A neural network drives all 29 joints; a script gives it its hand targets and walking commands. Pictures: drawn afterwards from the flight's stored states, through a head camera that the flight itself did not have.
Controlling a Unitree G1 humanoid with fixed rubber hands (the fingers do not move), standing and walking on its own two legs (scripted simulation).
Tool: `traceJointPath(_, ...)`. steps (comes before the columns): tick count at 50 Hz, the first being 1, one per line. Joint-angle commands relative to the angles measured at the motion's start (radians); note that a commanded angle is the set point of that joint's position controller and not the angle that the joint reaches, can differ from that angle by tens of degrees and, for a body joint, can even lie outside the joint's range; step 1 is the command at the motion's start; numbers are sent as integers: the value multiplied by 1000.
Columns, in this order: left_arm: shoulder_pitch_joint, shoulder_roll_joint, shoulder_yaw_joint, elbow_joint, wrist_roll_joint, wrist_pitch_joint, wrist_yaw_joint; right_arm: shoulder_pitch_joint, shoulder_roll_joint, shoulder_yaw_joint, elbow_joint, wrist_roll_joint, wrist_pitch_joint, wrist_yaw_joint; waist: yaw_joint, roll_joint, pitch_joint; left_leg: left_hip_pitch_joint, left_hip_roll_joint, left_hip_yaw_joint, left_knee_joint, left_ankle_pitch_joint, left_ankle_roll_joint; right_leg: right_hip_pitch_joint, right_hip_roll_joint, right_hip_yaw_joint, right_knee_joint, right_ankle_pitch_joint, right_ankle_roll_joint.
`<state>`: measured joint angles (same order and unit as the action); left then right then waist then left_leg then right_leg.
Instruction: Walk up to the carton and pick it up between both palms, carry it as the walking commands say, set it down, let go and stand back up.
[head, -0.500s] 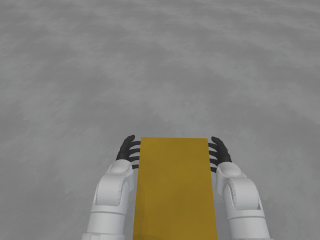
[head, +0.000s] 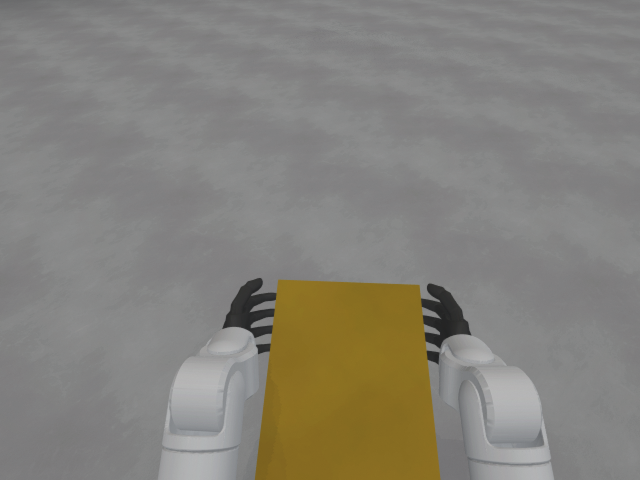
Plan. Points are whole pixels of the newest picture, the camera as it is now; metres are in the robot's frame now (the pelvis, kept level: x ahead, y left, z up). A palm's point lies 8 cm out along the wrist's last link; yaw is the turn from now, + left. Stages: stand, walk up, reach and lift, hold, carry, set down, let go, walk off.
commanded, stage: carry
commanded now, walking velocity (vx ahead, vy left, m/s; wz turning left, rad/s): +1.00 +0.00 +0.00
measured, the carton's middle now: (341, 407) +0.23 +0.00 -0.01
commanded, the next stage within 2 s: none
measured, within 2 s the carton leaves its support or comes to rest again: neither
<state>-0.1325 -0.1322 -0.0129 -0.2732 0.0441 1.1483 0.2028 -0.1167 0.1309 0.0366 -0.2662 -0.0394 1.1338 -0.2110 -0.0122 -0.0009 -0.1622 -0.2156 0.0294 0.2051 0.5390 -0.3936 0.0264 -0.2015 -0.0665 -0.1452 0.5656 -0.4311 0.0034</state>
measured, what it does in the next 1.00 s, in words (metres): walks ahead: left foot, then right foot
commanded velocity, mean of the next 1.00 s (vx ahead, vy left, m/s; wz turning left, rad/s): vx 1.00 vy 0.00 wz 0.00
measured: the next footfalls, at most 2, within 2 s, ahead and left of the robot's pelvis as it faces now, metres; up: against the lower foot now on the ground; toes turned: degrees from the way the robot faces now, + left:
left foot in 0.28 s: +0.18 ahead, +0.11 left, +0.00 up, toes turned +7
right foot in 0.70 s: +0.61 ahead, -0.15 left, +0.00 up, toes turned -9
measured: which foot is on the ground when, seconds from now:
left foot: down 0.00-0.12, up 0.14-0.26, down 0.28-0.72, up 0.74-1.00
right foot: down 0.00-0.30, up 0.32-0.68, down 0.70-1.00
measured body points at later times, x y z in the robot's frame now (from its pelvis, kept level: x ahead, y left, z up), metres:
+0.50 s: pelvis +0.24 +0.02 +0.02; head +0.26 +0.02 +0.47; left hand +0.53 +0.11 +0.09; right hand +0.50 -0.14 +0.09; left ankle +0.14 +0.10 -0.73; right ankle +0.25 -0.13 -0.66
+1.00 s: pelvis +0.63 -0.04 +0.02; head +0.65 -0.05 +0.47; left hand +0.92 +0.09 +0.10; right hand +0.92 -0.16 +0.10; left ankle +0.75 +0.13 -0.67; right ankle +0.57 -0.14 -0.73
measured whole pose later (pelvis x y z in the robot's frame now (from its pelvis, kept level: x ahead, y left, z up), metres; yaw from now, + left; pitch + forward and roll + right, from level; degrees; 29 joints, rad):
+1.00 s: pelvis +0.63 -0.04 +0.02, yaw +2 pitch +3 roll +1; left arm -0.17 -0.14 -0.02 -0.34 0.02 1.16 0.23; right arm -0.14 0.13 0.02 -0.37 -0.05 1.16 -0.22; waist 0.02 0.01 -0.02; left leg -0.62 0.14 0.08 0.77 -0.15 -0.02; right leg -0.07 -0.05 -0.19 0.26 -0.23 -0.01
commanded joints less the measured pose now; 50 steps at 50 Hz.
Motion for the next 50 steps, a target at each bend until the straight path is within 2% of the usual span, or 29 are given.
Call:
traceJointPath(1,-377,-921,-414,-149,-220,-9,-94,-406,900,426,-195,237,-2,99,-2,46,-75,116,240,-233,-132,162,95,-50,-60,14,-60,184,-29)
traceJointPath(3,-346,-912,-406,-153,-221,-2,-84,-406,892,435,-218,246,12,93,9,-18,-125,47,175,-130,24,351,53,115,-73,63,-68,387,-51)
traceJointPath(5,-310,-902,-400,-160,-216,1,-74,-407,885,445,-237,256,25,95,35,-147,-156,-190,80,17,251,383,-13,390,-153,207,-126,609,-113)
traceJointPath(6,-309,-901,-407,-170,-217,0,-71,-412,886,450,-247,262,28,100,53,-239,-96,-448,5,45,327,100,-27,544,-224,345,-214,690,-174)
traceJointPath(7,-319,-894,-410,-183,-215,0,-67,-416,882,454,-242,270,32,106,69,-269,-10,-688,-27,-4,381,-199,-22,652,-295,477,-281,722,-233)
traceJointPath(8,-351,-891,-418,-215,-222,-4,-65,-426,886,456,-240,277,29,110,73,-182,31,-769,19,-78,395,-258,-9,681,-326,488,-280,752,-248)
traceJointPath(10,-396,-900,-454,-273,-256,-7,-73,-379,903,438,-236,264,17,106,55,-79,-14,-648,50,-121,275,-165,10,634,-314,332,-247,874,-188)
traceJointPath(13,-389,-901,-499,-315,-289,-6,-85,-304,923,408,-239,227,1,90,6,-108,-143,-15,-95,58,-30,87,10,325,-163,-4,-93,1085,-76)
traceJointPath(14,-396,-895,-513,-329,-292,-6,-86,-279,920,409,-239,222,-3,87,-28,-89,-207,261,-91,49,-124,141,35,159,-138,-53,98,1009,-44)
traceJointPath(15,-418,-881,-522,-342,-292,-2,-91,-277,914,409,-241,220,-7,83,-58,12,-252,473,47,-192,-181,-40,101,-86,-72,-65,390,840,-17)
traceJointPath(16,-450,-901,-537,-359,-309,1,-102,-318,905,398,-241,215,-11,80,-36,280,-213,539,332,-753,-336,-78,212,-406,83,-23,673,228,-2)
traceJointPath(17,-409,-906,-507,-313,-299,6,-108,-344,910,421,-269,222,-8,80,-23,228,-191,546,394,-804,-293,229,279,-539,57,124,840,29,-29)
traceJointPath(18,-354,-925,-486,-259,-284,10,-106,-367,918,434,-288,234,-1,82,-26,109,-170,532,399,-693,-236,385,275,-595,-8,181,888,10,-49)
traceJointPath(19,-325,-941,-472,-231,-272,8,-109,-373,941,448,-284,250,0,91,-21,28,-163,509,372,-609,-235,408,229,-609,-40,204,811,25,-51)
traceJointPath(20,-310,-948,-455,-212,-255,3,-112,-376,960,461,-280,265,-1,101,-16,10,-133,469,346,-529,-254,383,191,-605,-59,194,677,42,-42)
traceJointPath(22,-282,-954,-422,-176,-216,-8,-105,-387,963,471,-271,288,-1,120,-16,45,-46,396,319,-406,-335,345,160,-574,-63,136,441,71,-22)
traceJointPath(25,-282,-974,-429,-191,-201,-28,-90,-400,953,472,-311,308,-9,136,-13,100,29,327,261,-245,-417,426,129,-479,-33,36,170,239,2)
traceJointPath(29,-327,-957,-465,-243,-210,-21,-70,-359,906,434,-302,301,8,138,-8,185,45,324,209,-93,-445,571,60,-341,-3,-39,-12,448,-1)
traceJointPath(32,-346,-923,-479,-256,-223,-3,-70,-330,870,422,-297,284,25,136,5,207,-16,351,181,4,-263,1034,15,-149,76,-94,-69,453,-31)
traceJointPath(34,-335,-911,-480,-254,-232,5,-77,-330,865,427,-301,277,32,139,39,189,-160,279,146,47,105,1110,4,166,134,-139,-131,369,-59)
traceJointPath(35,-332,-912,-477,-260,-233,5,-83,-361,862,426,-301,277,35,139,77,103,-248,67,110,42,389,944,1,412,71,-46,-123,228,-85)
traceJointPath(36,-384,-901,-478,-267,-230,4,-87,-362,876,449,-296,266,39,145,71,-199,-302,-329,-23,5,763,439,-24,633,-243,518,-256,-62,-227)
traceJointPath(37,-384,-947,-480,-242,-251,5,-98,-366,900,460,-289,259,39,146,47,-264,-329,-449,-74,-165,950,39,4,608,-334,721,-331,125,-292)
traceJointPath(38,-362,-975,-472,-219,-259,4,-113,-349,945,461,-262,260,35,148,40,-184,-352,-449,23,-244,969,53,23,541,-328,600,-282,294,-263)
traceJointPath(39,-357,-1010,-467,-216,-266,-4,-127,-349,978,463,-252,265,25,154,39,-110,-343,-434,62,-244,907,90,20,484,-305,523,-261,344,-226)
traceJointPath(40,-375,-1043,-473,-228,-283,-14,-141,-362,1003,463,-258,268,8,157,37,-61,-310,-423,102,-245,816,136,7,427,-280,450,-268,289,-195)
traceJointPath(43,-386,-1063,-476,-203,-298,-29,-158,-383,1026,449,-234,247,-21,157,33,-100,-219,-402,140,-229,610,153,-14,291,-268,325,-363,110,-173)
traceJointPath(47,-373,-996,-457,-203,-286,-27,-150,-384,996,441,-221,232,-22,141,34,-125,-83,-433,128,-152,274,193,-50,228,-250,183,-465,136,-179)
traceJointPath(50,-346,-944,-442,-194,-268,-8,-133,-371,959,433,-208,221,2,125,36,-122,-29,-386,101,-94,119,346,-57,238,-197,61,-461,274,-139)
